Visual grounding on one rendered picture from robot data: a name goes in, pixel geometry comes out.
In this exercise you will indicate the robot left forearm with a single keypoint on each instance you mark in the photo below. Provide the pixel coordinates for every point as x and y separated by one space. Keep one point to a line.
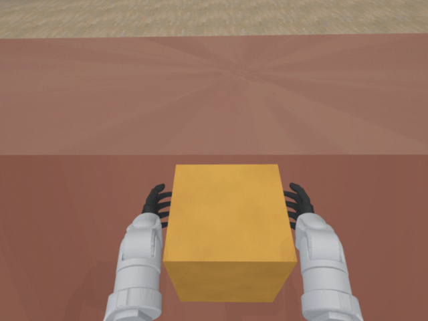
136 294

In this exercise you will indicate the left robot hand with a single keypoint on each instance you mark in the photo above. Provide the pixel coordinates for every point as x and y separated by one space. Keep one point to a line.
152 205

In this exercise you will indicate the carton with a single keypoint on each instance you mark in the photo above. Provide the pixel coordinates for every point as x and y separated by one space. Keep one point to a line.
228 237

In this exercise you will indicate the right robot hand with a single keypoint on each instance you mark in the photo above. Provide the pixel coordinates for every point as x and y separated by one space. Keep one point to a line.
303 203

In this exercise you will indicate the robot right forearm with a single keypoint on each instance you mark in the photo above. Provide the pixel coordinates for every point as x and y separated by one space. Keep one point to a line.
327 292

